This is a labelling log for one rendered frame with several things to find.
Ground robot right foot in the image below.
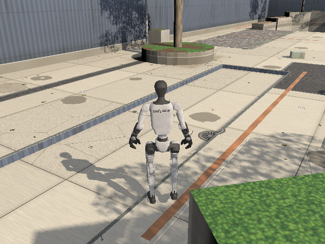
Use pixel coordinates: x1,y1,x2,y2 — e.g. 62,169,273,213
170,191,178,200

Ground left robot upper arm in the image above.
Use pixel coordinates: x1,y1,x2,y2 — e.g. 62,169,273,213
136,103,151,130

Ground robot left hand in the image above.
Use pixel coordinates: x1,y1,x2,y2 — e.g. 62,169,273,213
129,138,141,149

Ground robot head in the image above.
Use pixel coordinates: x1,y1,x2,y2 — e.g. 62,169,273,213
153,80,170,105

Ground left robot forearm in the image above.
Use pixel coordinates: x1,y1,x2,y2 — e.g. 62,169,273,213
131,122,141,140

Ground right robot upper arm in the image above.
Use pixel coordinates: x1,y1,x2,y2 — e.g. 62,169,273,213
172,102,186,130

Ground robot right hand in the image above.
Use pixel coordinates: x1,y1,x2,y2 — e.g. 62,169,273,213
181,139,192,149

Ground right robot forearm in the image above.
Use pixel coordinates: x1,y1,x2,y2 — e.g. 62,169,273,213
182,122,191,141

